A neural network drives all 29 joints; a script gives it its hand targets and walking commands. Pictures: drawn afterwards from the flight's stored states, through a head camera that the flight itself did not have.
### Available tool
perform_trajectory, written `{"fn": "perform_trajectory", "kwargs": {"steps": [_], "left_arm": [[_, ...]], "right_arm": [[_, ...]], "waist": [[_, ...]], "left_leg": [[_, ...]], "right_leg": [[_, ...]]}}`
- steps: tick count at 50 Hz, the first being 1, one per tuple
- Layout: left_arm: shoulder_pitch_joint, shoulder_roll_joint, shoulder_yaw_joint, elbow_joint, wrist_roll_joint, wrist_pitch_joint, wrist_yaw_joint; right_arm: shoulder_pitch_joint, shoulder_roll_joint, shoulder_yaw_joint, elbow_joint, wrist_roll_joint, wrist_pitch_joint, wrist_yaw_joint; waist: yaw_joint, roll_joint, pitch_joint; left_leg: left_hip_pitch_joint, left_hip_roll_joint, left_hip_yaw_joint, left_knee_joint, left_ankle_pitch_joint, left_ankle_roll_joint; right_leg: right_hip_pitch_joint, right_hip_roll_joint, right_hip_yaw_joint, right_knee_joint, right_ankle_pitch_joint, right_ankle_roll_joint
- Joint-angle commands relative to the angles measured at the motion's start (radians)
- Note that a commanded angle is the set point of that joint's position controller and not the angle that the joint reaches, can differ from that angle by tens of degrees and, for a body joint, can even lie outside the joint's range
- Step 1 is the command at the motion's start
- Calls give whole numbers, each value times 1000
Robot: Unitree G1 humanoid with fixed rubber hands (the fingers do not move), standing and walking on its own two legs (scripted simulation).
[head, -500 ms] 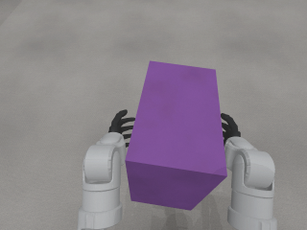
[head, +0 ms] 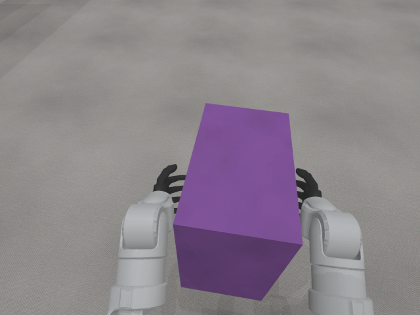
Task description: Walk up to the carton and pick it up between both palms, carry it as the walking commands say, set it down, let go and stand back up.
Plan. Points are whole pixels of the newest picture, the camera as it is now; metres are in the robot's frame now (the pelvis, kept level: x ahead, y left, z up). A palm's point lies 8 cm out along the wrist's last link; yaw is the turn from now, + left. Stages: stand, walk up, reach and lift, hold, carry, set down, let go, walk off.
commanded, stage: carry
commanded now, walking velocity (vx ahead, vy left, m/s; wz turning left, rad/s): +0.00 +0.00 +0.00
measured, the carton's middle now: (233, 202) +0.34 -0.01 +0.00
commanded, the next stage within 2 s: none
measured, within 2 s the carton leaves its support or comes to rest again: neither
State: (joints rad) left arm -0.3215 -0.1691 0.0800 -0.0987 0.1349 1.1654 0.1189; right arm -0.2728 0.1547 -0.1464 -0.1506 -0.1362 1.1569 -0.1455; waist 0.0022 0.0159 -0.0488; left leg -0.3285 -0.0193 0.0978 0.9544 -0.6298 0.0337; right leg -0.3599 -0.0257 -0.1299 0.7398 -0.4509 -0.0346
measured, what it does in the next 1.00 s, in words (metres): walks ahead: left foot, then right foot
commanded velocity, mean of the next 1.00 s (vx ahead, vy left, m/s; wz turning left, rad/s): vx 0.00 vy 0.00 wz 0.00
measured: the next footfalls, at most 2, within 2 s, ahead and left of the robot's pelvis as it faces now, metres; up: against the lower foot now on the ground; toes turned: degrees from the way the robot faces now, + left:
left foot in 0.06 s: +0.04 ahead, +0.08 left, +0.00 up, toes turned +5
right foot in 0.36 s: +0.16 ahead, -0.10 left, +0.00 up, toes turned -6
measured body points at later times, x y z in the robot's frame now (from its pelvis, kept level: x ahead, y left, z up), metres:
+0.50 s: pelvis +0.27 +0.02 -0.03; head +0.27 +0.02 +0.42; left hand +0.57 +0.14 +0.02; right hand +0.56 -0.13 +0.02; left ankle +0.06 +0.08 -0.64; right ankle +0.12 -0.09 -0.71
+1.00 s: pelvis +0.66 +0.05 -0.04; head +0.70 +0.03 +0.40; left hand +0.98 +0.15 -0.01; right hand +0.95 -0.12 -0.02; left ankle +0.42 +0.09 -0.64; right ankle +0.68 -0.05 -0.72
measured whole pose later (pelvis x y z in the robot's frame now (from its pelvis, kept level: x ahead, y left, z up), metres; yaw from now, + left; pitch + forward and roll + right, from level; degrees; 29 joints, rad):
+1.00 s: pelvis +0.66 +0.05 -0.04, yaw -3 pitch +4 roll -2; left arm -0.20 -0.14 0.03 -0.01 0.12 0.78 0.09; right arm -0.14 0.13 -0.09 -0.07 -0.10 0.82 -0.14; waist 0.01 0.07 0.00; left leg -0.17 -0.07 0.10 1.18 -0.64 0.05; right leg -0.58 0.03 -0.12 1.00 -0.49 -0.06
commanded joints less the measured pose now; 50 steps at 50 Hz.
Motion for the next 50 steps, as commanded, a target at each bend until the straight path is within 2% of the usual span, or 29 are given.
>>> {"fn": "perform_trajectory", "kwargs": {"steps": [1, 3, 4, 12, 16, 17, 18, 19, 20, 22, 24, 26, 28, 29, 30, 31, 32, 34, 35, 37, 40, 42, 44, 45, 46, 47, 48, 49, 50], "left_arm": [[-473, -964, -627, -292, -419, -203, -233], [-533, -959, -660, -367, -440, -200, -222], [-521, -946, -628, -348, -412, -212, -211], [-380, -895, -614, -302, -378, -218, -191], [-355, -903, -604, -190, -364, -189, -219], [-306, -888, -553, -59, -313, -188, -232], [-292, -885, -529, -25, -303, -190, -240], [-220, -824, -378, 226, -173, -230, -245], [-323, -850, -438, 130, -207, -254, -236], [-373, -885, -522, -86, -300, -251, -224], [-478, -878, -564, -202, -354, -275, -216], [-445, -822, -548, -189, -331, -304, -208], [-431, -804, -604, -323, -362, -337, -192], [-494, -855, -789, -626, -488, -302, -182], [-573, -887, -843, -718, -528, -278, -182], [-546, -874, -753, -498, -418, -280, -195], [-477, -891, -712, -414, -389, -309, -206], [-428, -854, -609, -197, -332, -326, -223], [-363, -841, -582, -154, -317, -343, -222], [-288, -770, -433, 15, -220, -411, -221], [-242, -781, -484, -109, -268, -424, -211], [-171, -771, -500, -122, -286, -417, -205], [-155, -727, -474, -88, -266, -418, -200], [-89, -704, -396, 84, -185, -442, -205], [-111, -686, -393, 104, -196, -460, -210], [-181, -659, -409, 58, -203, -474, -196], [-221, -692, -445, 16, -209, -460, -200], [-221, -696, -453, -53, -209, -472, -185], [-232, -689, -374, 78, -154, -494, -179]], "right_arm": [[-523, 953, 724, -232, 427, -181, 266], [-515, 965, 720, -238, 432, -189, 263], [-521, 932, 693, -234, 418, -204, 256], [-448, 883, 674, -259, 395, -186, 247], [-479, 878, 702, -225, 378, -159, 254], [-477, 878, 683, -118, 352, -154, 258], [-497, 867, 696, -111, 346, -150, 261], [-445, 824, 575, 148, 250, -179, 269], [-480, 872, 621, 71, 300, -207, 272], [-457, 899, 669, -60, 356, -204, 259], [-444, 849, 613, -62, 310, -243, 249], [-349, 810, 533, 24, 297, -287, 247], [-278, 860, 593, -39, 362, -314, 242], [-367, 939, 759, -314, 507, -286, 244], [-406, 944, 786, -379, 524, -263, 247], [-382, 928, 696, -161, 413, -258, 254], [-403, 900, 680, -154, 367, -283, 248], [-426, 877, 599, -74, 317, -316, 246], [-369, 849, 596, -54, 293, -331, 244], [-314, 791, 505, 84, 193, -387, 236], [-338, 798, 619, -86, 274, -391, 228], [-308, 746, 639, -156, 265, -389, 210], [-317, 710, 643, -159, 269, -392, 195], [-331, 677, 589, -45, 211, -416, 200], [-370, 670, 596, -61, 217, -429, 207], [-388, 669, 584, -49, 223, -442, 205], [-385, 696, 597, -29, 236, -435, 211], [-418, 681, 605, -110, 261, -443, 215], [-327, 628, 477, 84, 163, -465, 221]], "waist": [[-19, -165, -614], [-13, 266, -656], [-4, 374, -659], [-39, 131, -426], [-20, 66, -327], [2, 7, -340], [23, -116, -391], [62, -338, -402], [49, -531, -393], [78, -420, -234], [71, -243, -147], [28, -51, -333], [-44, 78, -622], [-21, 301, -707], [-5, 537, -740], [-3, 440, -694], [-10, 297, -683], [-22, 81, -438], [-41, 114, -339], [-60, 3, -243], [-71, -31, -285], [-63, -28, -368], [4, -69, -514], [58, -118, -551], [63, -387, -550], [48, -406, -617], [51, -291, -558], [99, -340, -446], [85, -241, -397]], "left_leg": [[175, 76, -42, -490, 661, 8], [585, 286, -245, -344, 1915, 121], [715, 333, -315, -328, 2130, 183], [828, 260, -249, -312, 2056, 58], [547, 224, -126, -278, 2005, 34], [445, 222, -91, -211, 1919, 16], [200, 183, -29, -15, 1526, -13], [-76, 37, 38, 302, 826, -67], [-509, -65, -31, 444, -72, -91], [-1001, -87, -130, 494, -481, -52], [-1040, -61, -106, 473, -461, 30], [-683, -70, 19, 24, -202, 34], [177, -65, 103, -574, 676, 1], [595, 105, -122, -430, 1569, 71], [860, 277, -418, -272, 2326, 166], [901, 317, -462, -298, 2406, 209], [863, 362, -500, -339, 2327, 251], [569, 325, -468, -369, 1770, 263], [635, 284, -466, -336, 1833, 244], [644, 241, -503, -337, 1831, 193], [789, 198, -411, -324, 1856, 123], [754, 136, -245, -295, 1921, 76], [439, 81, -65, -12, 1868, 21], [149, 74, -16, 248, 1583, -20], [-222, -149, -21, 628, 297, -70], [-431, -204, -132, 824, -49, -75], [-535, -198, -231, 896, -64, -48], [-857, -199, -311, 944, -277, 2], [-929, -145, -337, 936, -328, 69]], "right_leg": [[452, -178, 102, 37, 1268, -40], [22, -10, 42, 182, 261, 41], [-109, 55, 92, 222, -136, 23], [-442, 104, -49, 201, -56, 14], [-153, 105, -69, -37, 102, -14], [6, 84, -38, -124, 311, -32], [282, -26, 108, -86, 876, -115], [458, -231, 341, -88, 1525, -301], [834, -352, 529, -35, 2092, -415], [1019, -367, 636, -47, 2075, -320], [928, -281, 550, -68, 1809, -184], [869, -178, 313, 69, 1865, -96], [462, -107, 91, 466, 1583, 20], [88, -33, 111, 556, 550, 87], [-196, 123, 131, 716, -152, 97], [-281, 130, 164, 745, -178, 25], [-303, 109, 176, 819, -163, -7], [-332, 55, 186, 783, -121, -7], [-517, 68, 146, 810, -237, -4], [-668, 55, 119, 799, -291, -1], [-752, 58, 42, 594, -298, -8], [-540, 94, -61, 214, -85, -4], [94, 171, -122, -169, 419, 10], [444, 63, 7, -239, 987, -79], [739, -212, 495, -104, 1946, -298], [929, -335, 682, -40, 2248, -414], [888, -380, 741, -54, 2079, -416], [928, -347, 799, -43, 1872, -387], [874, -322, 790, -35, 1658, -345]]}}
